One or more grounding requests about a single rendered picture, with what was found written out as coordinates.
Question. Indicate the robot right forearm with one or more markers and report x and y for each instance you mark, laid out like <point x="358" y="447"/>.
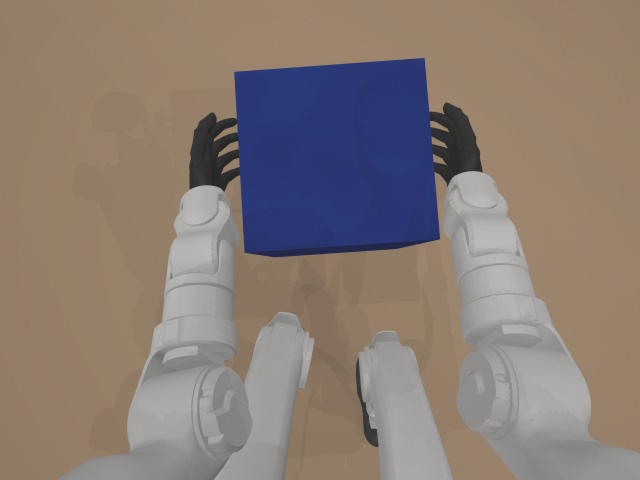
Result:
<point x="498" y="299"/>

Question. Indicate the right robot upper arm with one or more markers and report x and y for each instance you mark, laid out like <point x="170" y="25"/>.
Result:
<point x="533" y="408"/>

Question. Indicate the robot left forearm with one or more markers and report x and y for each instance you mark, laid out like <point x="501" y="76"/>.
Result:
<point x="197" y="324"/>

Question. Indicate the right robot shin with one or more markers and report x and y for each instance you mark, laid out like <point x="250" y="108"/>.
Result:
<point x="384" y="336"/>

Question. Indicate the carton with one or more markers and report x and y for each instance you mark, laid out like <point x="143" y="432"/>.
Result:
<point x="336" y="158"/>

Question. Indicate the robot left hand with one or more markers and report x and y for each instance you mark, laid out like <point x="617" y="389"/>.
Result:
<point x="205" y="168"/>

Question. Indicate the robot right hand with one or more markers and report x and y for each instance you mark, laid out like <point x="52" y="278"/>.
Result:
<point x="462" y="154"/>

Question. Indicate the robot right foot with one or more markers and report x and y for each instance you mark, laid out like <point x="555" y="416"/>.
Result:
<point x="370" y="434"/>

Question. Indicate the left robot upper arm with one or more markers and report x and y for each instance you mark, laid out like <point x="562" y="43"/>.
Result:
<point x="182" y="425"/>

